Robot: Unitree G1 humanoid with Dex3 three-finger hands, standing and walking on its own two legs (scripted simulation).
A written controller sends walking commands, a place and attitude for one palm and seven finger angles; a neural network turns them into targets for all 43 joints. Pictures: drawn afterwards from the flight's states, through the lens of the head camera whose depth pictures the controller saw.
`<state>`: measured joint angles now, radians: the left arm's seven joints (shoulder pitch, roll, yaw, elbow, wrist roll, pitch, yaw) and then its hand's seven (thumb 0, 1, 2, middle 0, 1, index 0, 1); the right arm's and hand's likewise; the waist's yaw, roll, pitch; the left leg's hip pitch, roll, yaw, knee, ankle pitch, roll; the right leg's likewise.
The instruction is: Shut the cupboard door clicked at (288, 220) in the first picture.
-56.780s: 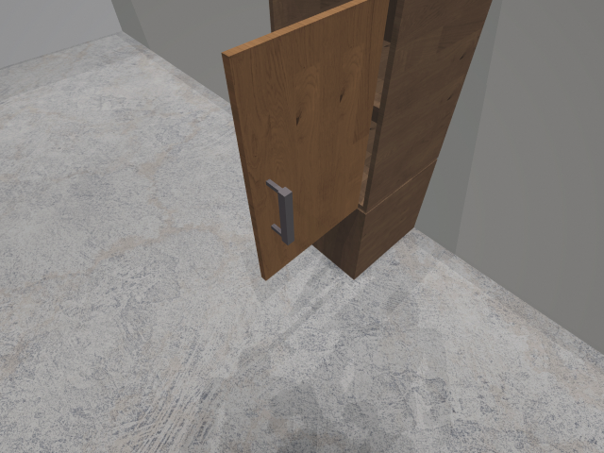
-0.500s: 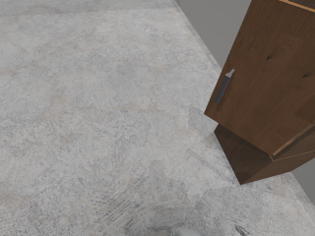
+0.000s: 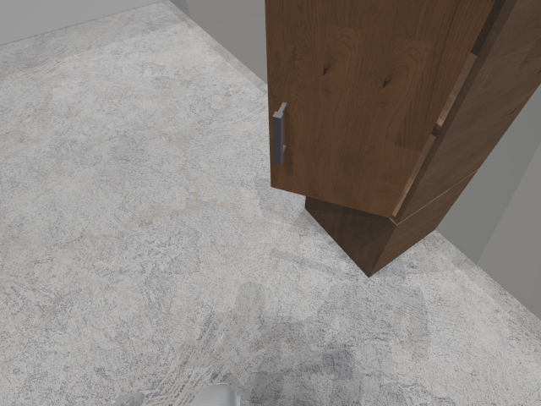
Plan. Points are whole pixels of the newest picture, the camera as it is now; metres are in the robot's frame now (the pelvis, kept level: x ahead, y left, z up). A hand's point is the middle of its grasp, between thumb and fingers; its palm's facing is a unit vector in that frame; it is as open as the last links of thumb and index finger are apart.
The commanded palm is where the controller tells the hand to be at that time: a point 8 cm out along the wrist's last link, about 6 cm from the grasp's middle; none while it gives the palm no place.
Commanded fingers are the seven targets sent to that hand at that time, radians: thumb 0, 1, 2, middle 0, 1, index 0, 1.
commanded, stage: turn to face it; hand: left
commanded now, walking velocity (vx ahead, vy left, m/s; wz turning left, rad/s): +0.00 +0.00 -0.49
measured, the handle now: (280, 134) +0.72 +0.02 -0.09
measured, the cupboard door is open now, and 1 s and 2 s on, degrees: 36 36 36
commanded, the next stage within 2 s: take the last steps up to it in 0.38 s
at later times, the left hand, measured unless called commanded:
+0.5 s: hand (177, 392) +0.16 +0.18 -0.16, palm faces -0.24 -0.93 -0.27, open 7.4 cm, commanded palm none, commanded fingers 0.00 0.90 0.90 -0.20 -0.30 -0.20 -0.30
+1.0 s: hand (206, 360) +0.21 +0.14 -0.16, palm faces -0.28 -0.94 -0.18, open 7.4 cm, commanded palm none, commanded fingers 0.00 0.90 0.90 -0.20 -0.30 -0.20 -0.30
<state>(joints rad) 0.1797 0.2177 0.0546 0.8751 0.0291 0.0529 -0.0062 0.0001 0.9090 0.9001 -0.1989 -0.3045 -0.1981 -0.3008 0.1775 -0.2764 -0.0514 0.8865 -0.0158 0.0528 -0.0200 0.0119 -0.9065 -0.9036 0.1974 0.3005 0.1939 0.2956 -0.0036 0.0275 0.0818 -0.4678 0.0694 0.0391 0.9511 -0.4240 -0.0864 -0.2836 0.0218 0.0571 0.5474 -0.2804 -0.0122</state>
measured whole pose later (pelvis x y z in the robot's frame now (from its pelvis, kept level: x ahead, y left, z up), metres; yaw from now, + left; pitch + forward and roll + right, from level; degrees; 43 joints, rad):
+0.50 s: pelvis +0.01 +0.00 -0.01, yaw -14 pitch +2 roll -1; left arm 0.15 0.22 0.06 0.91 0.03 0.04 -0.01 0.00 0.91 0.90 -0.20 -0.30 -0.19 -0.30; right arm 0.26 -0.24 -0.05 0.97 -0.02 0.05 -0.02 0.01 -0.90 -0.90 0.20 0.30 0.20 0.30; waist -0.02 0.06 0.07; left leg -0.35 0.13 0.10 0.76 -0.46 -0.04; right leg -0.26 0.01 -0.04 0.57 -0.36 -0.02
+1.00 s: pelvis +0.10 -0.03 +0.01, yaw -18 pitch +0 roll +0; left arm 0.22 0.18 0.06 1.02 0.03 0.01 -0.03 0.00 0.91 0.90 -0.19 -0.30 -0.19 -0.30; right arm 0.39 -0.15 0.00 1.07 -0.04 -0.04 -0.02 0.01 -0.90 -0.90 0.20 0.30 0.20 0.30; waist -0.02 0.00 0.03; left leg -0.11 0.06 0.12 0.40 -0.29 -0.01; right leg -0.41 -0.04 -0.07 0.77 -0.35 -0.02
